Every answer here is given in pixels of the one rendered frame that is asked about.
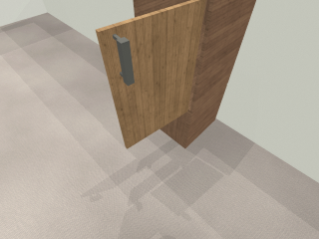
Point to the cupboard door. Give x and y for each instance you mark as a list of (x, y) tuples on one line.
[(164, 45)]

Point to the handle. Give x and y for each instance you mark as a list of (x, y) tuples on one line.
[(125, 55)]

